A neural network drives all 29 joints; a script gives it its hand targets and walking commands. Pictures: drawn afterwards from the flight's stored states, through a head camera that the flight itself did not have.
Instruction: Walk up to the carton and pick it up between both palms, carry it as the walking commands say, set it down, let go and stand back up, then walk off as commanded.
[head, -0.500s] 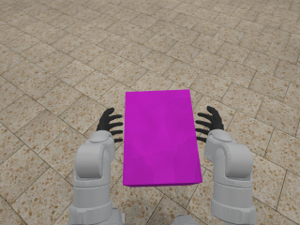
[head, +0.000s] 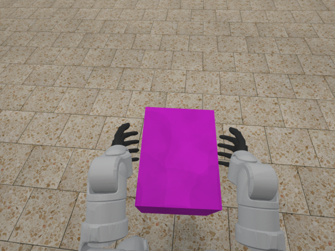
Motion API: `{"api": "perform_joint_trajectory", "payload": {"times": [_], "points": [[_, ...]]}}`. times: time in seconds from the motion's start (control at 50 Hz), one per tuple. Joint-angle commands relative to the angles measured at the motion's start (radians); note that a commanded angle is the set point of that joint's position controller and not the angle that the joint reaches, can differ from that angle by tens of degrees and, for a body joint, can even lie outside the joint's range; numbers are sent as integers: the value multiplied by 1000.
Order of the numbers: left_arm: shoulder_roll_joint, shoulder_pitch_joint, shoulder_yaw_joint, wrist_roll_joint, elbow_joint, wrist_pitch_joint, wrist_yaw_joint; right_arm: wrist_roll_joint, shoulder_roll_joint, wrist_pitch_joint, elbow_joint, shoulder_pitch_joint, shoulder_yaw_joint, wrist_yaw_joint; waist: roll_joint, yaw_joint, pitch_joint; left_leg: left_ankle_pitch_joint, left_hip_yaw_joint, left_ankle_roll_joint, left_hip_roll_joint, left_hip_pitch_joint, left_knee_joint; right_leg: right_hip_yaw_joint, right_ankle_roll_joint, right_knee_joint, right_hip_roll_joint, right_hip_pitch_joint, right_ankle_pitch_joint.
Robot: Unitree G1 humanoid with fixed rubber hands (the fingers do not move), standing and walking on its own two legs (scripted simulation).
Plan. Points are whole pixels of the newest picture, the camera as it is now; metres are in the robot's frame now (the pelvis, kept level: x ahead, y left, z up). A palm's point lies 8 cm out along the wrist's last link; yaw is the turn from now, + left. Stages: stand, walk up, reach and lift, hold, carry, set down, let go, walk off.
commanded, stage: carry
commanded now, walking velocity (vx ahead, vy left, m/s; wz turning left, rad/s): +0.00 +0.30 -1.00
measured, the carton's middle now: (176, 162) +0.34 -0.02 -0.05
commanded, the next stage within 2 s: none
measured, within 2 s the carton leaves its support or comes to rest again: neither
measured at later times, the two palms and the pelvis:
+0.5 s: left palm (110, 146) +0.33 +0.13 +0.08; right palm (227, 192) +0.21 -0.11 +0.08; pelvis -0.01 +0.15 +0.00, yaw -29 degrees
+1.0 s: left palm (125, 139) +0.36 +0.11 +0.06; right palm (201, 240) +0.14 -0.05 +0.08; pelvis +0.08 +0.28 +0.00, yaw -58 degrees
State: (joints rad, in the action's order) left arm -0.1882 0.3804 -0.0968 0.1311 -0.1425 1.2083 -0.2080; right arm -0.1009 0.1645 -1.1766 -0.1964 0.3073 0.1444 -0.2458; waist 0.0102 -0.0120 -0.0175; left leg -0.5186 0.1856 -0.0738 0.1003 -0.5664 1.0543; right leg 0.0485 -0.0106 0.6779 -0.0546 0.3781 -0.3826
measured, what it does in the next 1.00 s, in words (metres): steps to the left, turning right: left foot, then right foot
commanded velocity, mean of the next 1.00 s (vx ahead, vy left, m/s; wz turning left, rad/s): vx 0.00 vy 0.30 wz -1.00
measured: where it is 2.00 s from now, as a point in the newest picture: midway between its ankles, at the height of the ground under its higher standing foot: (107, 220)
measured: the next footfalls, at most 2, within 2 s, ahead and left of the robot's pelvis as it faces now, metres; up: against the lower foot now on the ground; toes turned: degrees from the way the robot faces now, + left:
left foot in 0.26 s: +0.10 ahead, +0.23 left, +0.00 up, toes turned -11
right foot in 0.56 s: -0.05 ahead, +0.08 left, +0.00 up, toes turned -41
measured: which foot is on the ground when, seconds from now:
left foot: up 0.00-0.24, down 0.26-0.56, up 0.58-0.90, down 0.92-1.00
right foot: down 0.00-0.26, up 0.28-0.54, down 0.56-0.92, up 0.94-1.00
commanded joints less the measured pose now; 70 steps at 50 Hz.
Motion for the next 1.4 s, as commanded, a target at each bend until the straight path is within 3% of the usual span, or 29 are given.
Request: {"api": "perform_joint_trajectory", "payload": {"times": [0.0,0.16,0.24,0.26,0.28,0.3,0.36,0.38,0.5,0.52,0.54,0.56,0.58,0.6,0.64,0.86,0.9,0.94,0.96,1.02,1.1,1.16,1.18,1.2,1.22,1.24,1.26,1.32,1.38], "points": [[-1031,385,536,-437,-70,-14,372,445,1082,-4,-62,547,-753,357,-140,20,325,68,-195,-68,43,-251,187,-292,-107,-141,-247,-425,975],[-969,287,546,-359,-159,-32,316,450,1064,-40,-96,454,-727,353,-272,50,361,137,-139,-31,-48,6,-195,-377,-106,-158,-170,-189,549],[-1009,297,579,-370,-111,-18,319,416,1079,-40,-45,421,-687,364,-207,0,387,221,-90,18,-34,432,-676,-306,-12,17,-66,70,356],[-1016,294,577,-378,-94,-13,324,393,1079,-37,0,389,-674,366,72,13,408,443,-286,68,199,570,-705,-142,27,216,79,208,-67],[-1023,301,590,-399,-101,-7,332,379,1074,-24,33,384,-673,367,349,18,402,624,-396,208,384,506,-672,50,70,487,134,337,-307],[-1004,385,621,-420,-165,-3,340,351,1087,-11,85,322,-644,378,523,2,375,537,-358,297,375,354,-704,13,40,531,27,299,-307],[-1047,478,685,-503,-176,-8,348,353,1077,-7,-25,416,-612,371,127,3,312,512,-137,228,236,390,-654,24,26,565,-1,305,-119],[-1047,500,698,-519,-198,-14,352,347,1078,-2,-23,406,-612,373,126,10,350,577,-16,216,204,441,-591,50,31,462,-22,258,-93],[-1024,366,617,-489,-56,14,356,364,1010,7,-57,422,-663,340,170,10,386,632,-38,232,255,501,-466,71,-24,-48,-8,47,-35],[-1002,341,584,-455,-28,20,358,356,1014,-1,-22,394,-674,340,99,25,378,601,0,203,227,443,-407,50,-38,-198,-22,-55,107],[-1018,289,569,-439,16,28,364,362,982,-6,-3,361,-671,342,29,36,365,588,47,144,197,328,-299,-20,-42,-318,-70,-180,291],[-994,273,545,-417,23,22,370,367,1011,-13,15,370,-706,349,-209,24,334,81,36,77,113,-19,-188,-315,-86,-315,-259,-404,483],[-1026,271,554,-419,54,7,370,376,1026,-21,-39,454,-707,356,-479,36,313,-120,-34,-13,-2,-297,2,-675,-230,-285,-488,-516,965],[-1029,268,547,-419,-30,-15,374,421,1061,-21,-144,570,-748,368,-393,44,372,-70,-176,-19,34,-287,123,-642,-267,-180,-441,-526,1073],[-1029,388,549,-433,-101,-7,374,423,1084,-15,-53,499,-742,358,-151,26,354,27,-192,-42,5,-290,184,-352,-155,-164,-268,-487,926],[-965,253,551,-351,-169,-22,323,420,1047,-34,-81,390,-714,353,-293,30,429,118,-130,-14,-86,157,-420,-343,-81,-131,-135,-161,575],[-919,192,563,-335,-137,-14,328,411,1057,-35,-66,340,-713,367,-187,-9,418,240,-63,8,-48,429,-702,-252,-18,15,-39,24,456],[-982,217,622,-387,-131,-4,333,382,1026,-21,-48,327,-684,379,334,25,423,799,-398,190,370,582,-646,25,67,444,141,336,-293],[-997,334,650,-421,-202,-3,343,360,1057,-8,19,304,-668,385,518,2,404,758,-360,299,380,441,-658,11,23,463,32,315,-321],[-1019,418,712,-496,-250,-20,352,375,1056,3,-121,407,-661,389,118,-7,343,750,-112,222,223,471,-594,38,17,518,17,312,-136],[-991,477,724,-529,-290,-4,356,359,1038,4,-113,380,-650,372,180,7,375,659,-10,213,211,488,-554,58,13,230,-2,148,-54],[-957,297,635,-467,-64,34,362,354,991,-17,-42,338,-658,359,199,0,370,518,-18,237,233,416,-534,74,-14,55,10,23,-49],[-979,279,610,-446,-20,39,368,362,999,-22,-25,370,-681,361,102,15,354,494,-5,230,222,392,-458,66,-30,-68,8,-29,-32],[-973,262,591,-423,16,43,376,355,992,-29,22,321,-679,363,8,29,322,473,48,160,179,310,-357,7,-43,-274,-35,-131,173],[-956,234,567,-396,50,41,381,371,1008,-35,22,381,-704,367,-119,46,304,331,38,91,144,68,-190,-210,-80,-325,-177,-299,361],[-969,258,555,-400,40,31,387,387,1018,-35,7,458,-715,373,-332,11,304,-104,16,10,46,-230,-2,-569,-135,-223,-444,-489,894],[-994,261,554,-405,21,10,387,412,1039,-42,-53,527,-725,383,-421,34,314,-115,-151,-11,32,-268,63,-635,-267,-195,-431,-463,1078],[-1032,410,567,-430,-111,-9,386,438,1093,-19,-52,540,-749,370,-124,23,287,71,-212,-50,20,-265,173,-414,-137,-260,-271,-349,593],[-993,394,568,-427,-175,-32,376,444,1099,-20,-108,530,-761,358,-200,22,326,167,-178,-62,-12,-187,118,-304,-103,-221,-170,-299,629]]}}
